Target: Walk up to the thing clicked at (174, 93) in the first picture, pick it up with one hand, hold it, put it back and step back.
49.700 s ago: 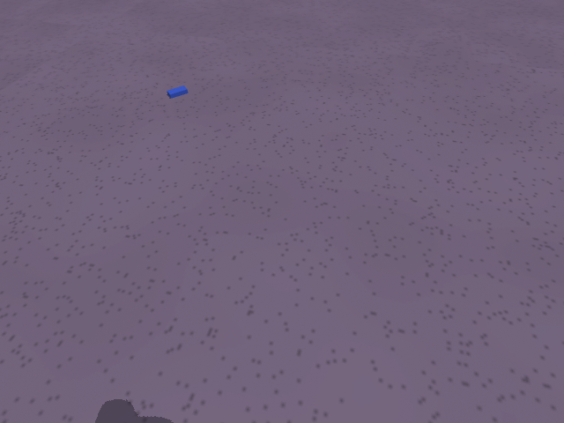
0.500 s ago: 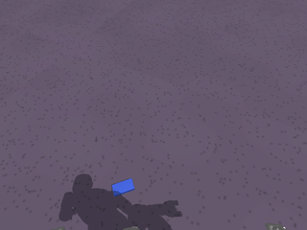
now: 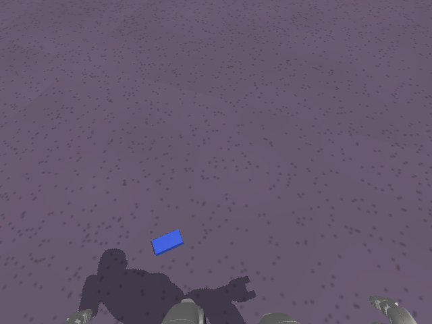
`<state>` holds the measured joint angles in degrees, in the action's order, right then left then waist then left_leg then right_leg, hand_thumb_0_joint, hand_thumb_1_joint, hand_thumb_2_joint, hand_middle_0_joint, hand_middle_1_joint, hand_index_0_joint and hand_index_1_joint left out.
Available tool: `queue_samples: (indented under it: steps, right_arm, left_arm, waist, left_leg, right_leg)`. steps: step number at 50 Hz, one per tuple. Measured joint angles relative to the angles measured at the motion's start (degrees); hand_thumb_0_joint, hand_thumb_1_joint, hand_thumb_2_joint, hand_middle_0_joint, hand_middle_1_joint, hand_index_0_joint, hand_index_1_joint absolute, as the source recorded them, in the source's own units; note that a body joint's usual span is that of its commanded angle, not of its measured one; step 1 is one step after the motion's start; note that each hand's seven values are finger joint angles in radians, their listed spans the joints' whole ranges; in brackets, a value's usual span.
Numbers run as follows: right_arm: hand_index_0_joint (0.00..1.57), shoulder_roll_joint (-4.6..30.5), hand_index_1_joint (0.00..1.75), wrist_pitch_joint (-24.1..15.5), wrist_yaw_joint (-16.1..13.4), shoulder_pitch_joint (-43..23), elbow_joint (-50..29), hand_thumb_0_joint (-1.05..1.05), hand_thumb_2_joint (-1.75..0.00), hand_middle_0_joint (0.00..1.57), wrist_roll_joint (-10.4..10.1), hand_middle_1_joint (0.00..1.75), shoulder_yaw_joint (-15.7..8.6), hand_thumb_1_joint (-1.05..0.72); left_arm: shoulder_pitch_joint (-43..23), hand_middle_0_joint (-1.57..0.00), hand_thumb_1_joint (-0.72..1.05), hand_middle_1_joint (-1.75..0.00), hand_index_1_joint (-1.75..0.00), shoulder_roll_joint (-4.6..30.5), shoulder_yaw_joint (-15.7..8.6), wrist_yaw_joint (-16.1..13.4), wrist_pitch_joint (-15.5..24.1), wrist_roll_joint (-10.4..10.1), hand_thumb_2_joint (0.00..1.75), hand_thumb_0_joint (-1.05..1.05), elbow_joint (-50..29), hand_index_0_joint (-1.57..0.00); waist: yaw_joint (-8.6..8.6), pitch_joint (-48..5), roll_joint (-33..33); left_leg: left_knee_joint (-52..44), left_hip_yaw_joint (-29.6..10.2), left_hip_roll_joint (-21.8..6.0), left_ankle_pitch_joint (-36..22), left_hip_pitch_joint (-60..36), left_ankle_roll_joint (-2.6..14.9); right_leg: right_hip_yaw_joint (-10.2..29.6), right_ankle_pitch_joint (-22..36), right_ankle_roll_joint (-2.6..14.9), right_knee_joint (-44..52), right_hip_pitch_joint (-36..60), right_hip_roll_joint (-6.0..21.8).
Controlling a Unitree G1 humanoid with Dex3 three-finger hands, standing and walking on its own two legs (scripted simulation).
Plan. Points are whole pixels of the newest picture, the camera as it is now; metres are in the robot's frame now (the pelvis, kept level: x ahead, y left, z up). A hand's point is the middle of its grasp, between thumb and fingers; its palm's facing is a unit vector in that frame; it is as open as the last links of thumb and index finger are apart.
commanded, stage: step back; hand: left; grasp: from above
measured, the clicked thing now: (167, 242) +0.50 +0.26 -0.73
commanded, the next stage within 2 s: none
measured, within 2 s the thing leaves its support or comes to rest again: neither
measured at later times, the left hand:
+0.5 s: hand out of the picture -0.03 +0.28 -0.14, palm faces +0.06 -0.93 -0.37, open 7.4 cm
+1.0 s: hand out of the picture -0.21 +0.24 -0.12, palm faces +0.05 -0.90 -0.44, open 7.4 cm
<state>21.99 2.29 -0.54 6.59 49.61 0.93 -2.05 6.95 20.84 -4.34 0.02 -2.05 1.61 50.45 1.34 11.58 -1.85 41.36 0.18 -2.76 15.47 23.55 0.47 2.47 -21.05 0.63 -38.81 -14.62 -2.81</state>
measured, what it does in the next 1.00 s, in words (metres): walks backwards: left foot, then right foot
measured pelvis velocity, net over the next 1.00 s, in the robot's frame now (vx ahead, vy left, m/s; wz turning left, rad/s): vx -0.30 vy -0.04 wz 0.06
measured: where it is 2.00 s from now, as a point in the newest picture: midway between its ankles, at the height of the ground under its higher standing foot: outside the picture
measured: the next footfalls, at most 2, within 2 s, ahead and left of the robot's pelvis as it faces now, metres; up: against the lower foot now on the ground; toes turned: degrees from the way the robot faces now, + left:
left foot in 0.32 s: -0.07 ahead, +0.12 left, +0.00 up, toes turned +2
right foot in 0.72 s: -0.21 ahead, -0.15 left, +0.00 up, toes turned +2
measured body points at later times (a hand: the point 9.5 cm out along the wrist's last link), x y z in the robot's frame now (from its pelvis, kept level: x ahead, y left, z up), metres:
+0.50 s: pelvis -0.13 +0.01 +0.02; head -0.08 +0.03 +0.46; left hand -0.03 +0.33 -0.11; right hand -0.02 -0.30 -0.09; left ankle -0.11 +0.12 -0.71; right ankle -0.13 -0.13 -0.63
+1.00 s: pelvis -0.30 -0.04 +0.01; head -0.24 -0.06 +0.45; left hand -0.22 +0.28 -0.09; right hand -0.21 -0.36 -0.12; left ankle -0.34 +0.10 -0.66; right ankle -0.25 -0.15 -0.71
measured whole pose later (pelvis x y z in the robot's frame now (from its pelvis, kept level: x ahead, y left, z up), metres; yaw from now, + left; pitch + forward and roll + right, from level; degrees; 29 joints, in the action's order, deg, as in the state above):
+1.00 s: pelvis -0.30 -0.04 +0.01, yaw +4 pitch -2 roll +2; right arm 23.9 3.6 -1.7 12.0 50.7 0.6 -3.2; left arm 10.0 20.0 -3.8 -1.0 -2.0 2.4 45.2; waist -0.6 9.9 -1.8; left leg 60.2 -6.2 5.8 30.1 22.6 -1.6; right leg -0.4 -15.7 0.9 -37.3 -19.3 2.1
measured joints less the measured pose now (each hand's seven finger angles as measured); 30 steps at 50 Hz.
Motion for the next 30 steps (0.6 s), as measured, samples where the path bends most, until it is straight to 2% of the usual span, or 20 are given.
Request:
queue_samples:
  steps: [2, 3, 5, 8, 11, 14, 16, 17, 18, 20, 21, 23, 26, 30]
  right_arm:
    - [0.20, 0.2, 0.30, 0.8, -0.4, 0.0, 1.0, 0.00, -0.90, 0.21, -0.2, 0.30, -0.4, -0.90]
    - [0.20, 0.3, 0.30, 1.0, -0.6, 0.2, 1.3, 0.00, -0.90, 0.21, -0.4, 0.30, -0.5, -0.90]
    - [0.20, 0.9, 0.30, 0.9, -0.6, 0.9, 1.6, 0.00, -0.90, 0.21, -0.9, 0.30, -0.6, -0.90]
    - [0.20, 1.8, 0.30, 0.3, -0.7, 2.6, 1.6, 0.00, -0.90, 0.21, -1.2, 0.30, -0.6, -0.91]
    - [0.20, 2.2, 0.30, 0.5, -0.8, 4.0, 1.9, 0.00, -0.90, 0.21, -1.1, 0.30, -0.4, -0.91]
    - [0.20, 2.0, 0.30, 0.5, -0.6, 4.4, 2.1, 0.00, -0.90, 0.21, -0.6, 0.30, -0.5, -0.91]
    - [0.20, 1.8, 0.30, 0.0, -0.3, 4.4, 1.9, 0.00, -0.90, 0.21, -0.2, 0.30, -0.7, -0.91]
    - [0.20, 1.1, 0.30, -0.3, -0.2, 3.9, 2.1, 0.00, -0.90, 0.21, 0.3, 0.30, -0.9, -0.91]
    - [0.20, 0.4, 0.30, -0.3, 0.0, 3.5, 2.1, 0.00, -0.90, 0.21, 0.6, 0.30, -0.9, -0.91]
    - [0.20, -0.2, 0.30, -0.6, 0.7, 3.3, 1.5, 0.00, -0.90, 0.21, 1.0, 0.30, -0.5, -0.91]
    - [0.20, -0.6, 0.30, -0.7, 0.7, 3.2, 1.3, 0.00, -0.90, 0.21, 1.1, 0.30, -0.2, -0.91]
    - [0.20, -1.3, 0.30, -0.7, 0.5, 2.9, 1.0, 0.00, -0.90, 0.21, 1.1, 0.30, 0.2, -0.90]
    - [0.20, -1.7, 0.30, -0.8, 0.0, 1.9, 0.1, 0.00, -0.90, 0.21, 0.9, 0.30, 0.3, -0.90]
    - [0.20, -1.8, 0.30, -1.2, -0.3, 0.2, -2.0, 0.00, -0.90, 0.21, 0.7, 0.30, 0.2, -0.90]
  left_arm:
    - [1.2, -0.20, 0.90, -0.30, -0.30, -0.5, 0.4, 0.5, 0.1, 0.2, 0.90, 0.01, -0.4, -0.20]
    - [1.7, -0.20, 0.90, -0.30, -0.30, -0.7, 0.5, 0.5, 0.1, 0.1, 0.90, 0.01, -0.6, -0.21]
    - [2.3, -0.20, 0.90, -0.30, -0.30, -1.4, 0.6, 0.2, -0.1, 0.0, 0.90, 0.01, -0.8, -0.21]
    - [1.9, -0.20, 0.90, -0.30, -0.30, -1.7, 0.6, -0.2, -0.4, 0.2, 0.90, 0.01, -1.8, -0.21]
    - [0.8, -0.20, 0.90, -0.30, -0.30, -1.4, 0.6, -0.7, 0.0, 0.3, 0.90, 0.01, -3.8, -0.21]
    - [-0.4, -0.20, 0.90, -0.30, -0.30, -0.3, 0.8, -0.9, 0.0, 0.2, 0.90, 0.01, -5.7, -0.21]
    - [-1.0, -0.20, 0.90, -0.30, -0.30, 0.6, 1.0, -0.8, -0.3, -0.2, 0.90, 0.01, -6.5, -0.21]
    - [-1.5, -0.20, 0.90, -0.30, -0.30, 1.3, 0.9, -0.7, -0.6, -0.4, 0.90, 0.01, -6.4, -0.21]
    - [-1.8, -0.20, 0.90, -0.30, -0.30, 1.7, 0.7, -0.8, -0.9, -0.6, 0.90, 0.01, -6.1, -0.21]
    - [-1.7, -0.20, 0.90, -0.30, -0.30, 1.7, 0.5, -1.2, -1.6, -0.6, 0.90, 0.01, -4.7, -0.21]
    - [-1.5, -0.20, 0.90, -0.30, -0.30, 1.8, 0.4, -1.3, -1.9, -0.8, 0.90, 0.01, -4.1, -0.20]
    - [-0.7, -0.20, 0.90, -0.30, -0.30, 2.0, 0.1, -1.4, -1.9, -1.2, 0.90, 0.01, -3.4, -0.20]
    - [0.9, -0.20, 0.90, -0.30, -0.30, 2.1, -0.2, -1.2, -1.4, -1.2, 0.90, 0.01, -3.2, -0.20]
    - [2.7, -0.20, 0.90, -0.30, -0.30, 2.2, -0.4, -0.8, -1.5, -0.9, 0.90, 0.01, -2.9, -0.20]
  waist:
    - [-0.25, -0.7, 0.0]
    - [-0.78, -0.9, 0.4]
    - [-1.15, -1.4, 0.3]
    - [-1.26, -1.8, 0.1]
    - [-1.41, -1.5, 0.3]
    - [-1.30, -0.9, 1.2]
    - [-0.90, -0.7, 1.9]
    - [-1.02, 0.0, 3.5]
    - [-1.50, 0.6, 4.6]
    - [-0.90, 0.4, 4.1]
    - [-0.59, 0.1, 4.0]
    - [-0.66, -0.6, 4.1]
    - [-1.31, -1.1, 4.0]
    - [-1.80, -0.8, 3.6]
  left_leg:
    - [7.9, -3.7, 3.6, 9.5, 2.5, 0.02]
    - [13.2, -5.2, 5.8, 11.8, 3.5, -0.06]
    - [21.3, -7.5, 8.9, 12.0, 4.6, -0.33]
    - [25.4, -8.3, 10.3, 11.8, 3.5, -1.17]
    - [19.7, -7.0, 9.1, 13.5, -0.4, -1.62]
    - [8.0, -4.5, 6.5, 13.3, -5.5, -1.14]
    - [-2.5, -3.0, 5.1, 7.4, -9.4, -0.31]
    - [-3.9, -2.2, 6.0, 5.4, -9.9, 0.25]
    - [-3.7, -1.4, 6.4, 5.0, -9.8, 0.69]
    - [-3.2, -1.7, 5.3, 4.5, -8.7, 1.23]
    - [-3.9, -2.0, 4.7, 3.6, -8.5, 1.28]
    - [-5.9, -1.9, 3.9, 1.6, -8.3, 1.21]
    - [-7.6, -1.3, 2.7, -0.7, -7.3, 1.27]
    - [-7.4, -0.3, 1.4, -2.7, -5.0, 1.04]
  right_leg:
    - [-0.1, 0.0, 0.44, -0.9, -1.0, 0.6]
    - [0.3, 0.5, 0.58, -0.7, -1.1, 1.2]
    - [0.5, 2.3, 0.41, 1.3, -1.2, 2.0]
    - [-0.2, 4.7, 0.26, 3.5, -2.0, 2.9]
    - [-1.3, 6.1, 0.03, 3.9, -3.3, 3.7]
    - [-2.5, 6.8, -0.53, 2.4, -5.4, 4.7]
    - [-3.1, 6.6, -1.18, 0.1, -7.5, 5.3]
    - [-2.4, 6.5, -1.46, -1.3, -8.3, 6.2]
    - [-0.7, 3.8, -0.98, -2.9, -9.1, 5.8]
    - [2.9, -6.2, -0.31, -11.6, -11.2, 1.4]
    - [4.4, -8.4, 0.06, -17.1, -12.2, -0.8]
    - [6.0, -9.0, 0.41, -26.0, -13.5, -3.5]
    - [6.1, -8.5, -0.57, -30.8, -12.3, -4.3]
    - [5.2, -9.1, -2.03, -24.8, -7.5, -2.3]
